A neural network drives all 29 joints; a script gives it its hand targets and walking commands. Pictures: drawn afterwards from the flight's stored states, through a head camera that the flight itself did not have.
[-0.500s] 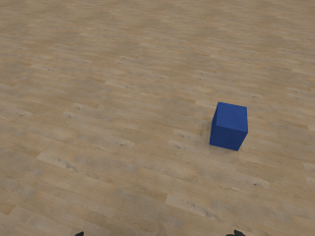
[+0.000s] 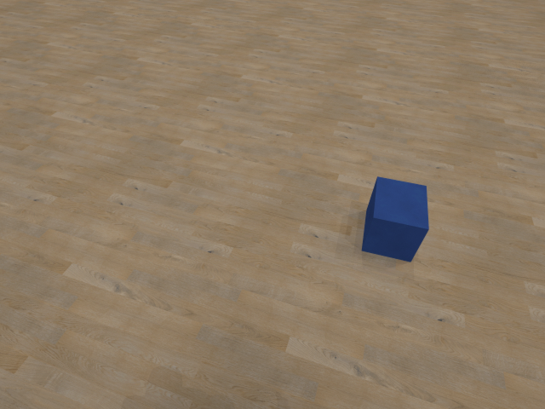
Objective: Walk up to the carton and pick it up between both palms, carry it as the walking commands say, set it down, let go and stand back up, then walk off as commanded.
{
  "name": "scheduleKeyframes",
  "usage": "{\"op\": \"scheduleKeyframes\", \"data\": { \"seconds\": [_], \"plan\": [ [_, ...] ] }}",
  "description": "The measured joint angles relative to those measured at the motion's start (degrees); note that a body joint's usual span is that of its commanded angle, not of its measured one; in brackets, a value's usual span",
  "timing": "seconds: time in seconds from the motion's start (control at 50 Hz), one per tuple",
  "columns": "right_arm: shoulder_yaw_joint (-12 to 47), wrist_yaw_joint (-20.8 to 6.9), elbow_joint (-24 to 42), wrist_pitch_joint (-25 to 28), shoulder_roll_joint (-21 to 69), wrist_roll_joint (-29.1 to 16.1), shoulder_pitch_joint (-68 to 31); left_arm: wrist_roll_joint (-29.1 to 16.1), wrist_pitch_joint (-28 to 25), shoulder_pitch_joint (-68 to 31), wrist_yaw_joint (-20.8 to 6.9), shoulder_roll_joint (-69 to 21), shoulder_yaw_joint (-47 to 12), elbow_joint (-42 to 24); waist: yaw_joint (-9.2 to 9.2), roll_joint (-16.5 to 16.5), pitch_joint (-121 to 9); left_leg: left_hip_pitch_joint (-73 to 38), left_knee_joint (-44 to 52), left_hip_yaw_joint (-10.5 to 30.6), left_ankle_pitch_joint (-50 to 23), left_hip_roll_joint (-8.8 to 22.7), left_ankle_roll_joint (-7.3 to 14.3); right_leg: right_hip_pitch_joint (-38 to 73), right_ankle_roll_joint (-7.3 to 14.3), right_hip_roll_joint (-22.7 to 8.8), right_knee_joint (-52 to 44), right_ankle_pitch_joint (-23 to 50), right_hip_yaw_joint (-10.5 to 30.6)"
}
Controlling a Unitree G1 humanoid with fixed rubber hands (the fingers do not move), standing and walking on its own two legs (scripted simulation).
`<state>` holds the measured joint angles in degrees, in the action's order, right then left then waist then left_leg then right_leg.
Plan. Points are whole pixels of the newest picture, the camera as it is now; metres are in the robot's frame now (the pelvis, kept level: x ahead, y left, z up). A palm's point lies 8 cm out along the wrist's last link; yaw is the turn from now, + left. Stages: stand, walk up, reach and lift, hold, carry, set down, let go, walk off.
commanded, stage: stand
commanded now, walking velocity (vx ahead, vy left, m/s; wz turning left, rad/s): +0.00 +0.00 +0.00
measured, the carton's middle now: (393, 218) +1.07 -0.57 -0.65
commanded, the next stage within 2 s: walk up in 1.30 s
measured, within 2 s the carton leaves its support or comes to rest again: neither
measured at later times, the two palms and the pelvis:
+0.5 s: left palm out of the picture +0.07 +0.23 -0.12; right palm out of the picture +0.07 -0.23 -0.12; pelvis +0.00 +0.00 +0.01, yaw +0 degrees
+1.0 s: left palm out of the picture +0.01 +0.22 -0.13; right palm out of the picture +0.01 -0.22 -0.13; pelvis +0.00 +0.00 +0.01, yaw +0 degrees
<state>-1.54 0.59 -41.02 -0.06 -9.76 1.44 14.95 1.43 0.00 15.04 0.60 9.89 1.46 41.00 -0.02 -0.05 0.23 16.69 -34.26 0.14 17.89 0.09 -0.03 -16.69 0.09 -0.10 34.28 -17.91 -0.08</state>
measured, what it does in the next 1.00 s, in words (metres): stands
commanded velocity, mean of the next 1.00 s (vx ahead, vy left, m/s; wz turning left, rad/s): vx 0.00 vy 0.00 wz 0.00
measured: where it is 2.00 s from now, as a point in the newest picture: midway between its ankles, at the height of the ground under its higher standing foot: outside the picture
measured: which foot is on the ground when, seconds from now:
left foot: down 0.00-1.00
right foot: down 0.00-1.00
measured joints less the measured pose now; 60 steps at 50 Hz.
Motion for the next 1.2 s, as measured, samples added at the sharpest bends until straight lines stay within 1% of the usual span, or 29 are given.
{"op": "scheduleKeyframes", "data": {
  "seconds": [0.44, 0.96, 1.2],
  "plan": [
    [-0.48, 0.57, -5.48, 0.23, 0.03, -0.27, 0.81, -0.22, -0.24, 0.84, 0.56, -0.07, 0.61, 5.44, 0.0, 0.0, 0.51, -1.83, 2.77, 0.12, -1.42, 0.0, -0.03, 1.83, 0.0, 0.03, -2.78, 1.42, 0.09],
    [-0.37, 1.35, -17.54, 0.37, 0.91, -0.65, 2.01, -0.62, -0.36, 2.01, 1.34, -1.08, 0.65, 17.66, -0.05, -0.01, 1.67, -5.68, 7.96, 0.2, -3.99, 0.0, -0.09, 5.66, -0.08, 0.04, -7.94, 3.99, 0.24],
    [0.22, 1.57, -21.5, 0.31, 2.22, -0.72, 2.38, -0.68, -0.37, 2.3, 1.58, -2.36, -0.14, 21.69, -0.03, -0.01, 1.93, -6.23, 8.74, 0.24, -4.51, 0.01, -0.14, 6.2, -0.11, 0.03, -8.69, 4.5, 0.29]
  ]
}}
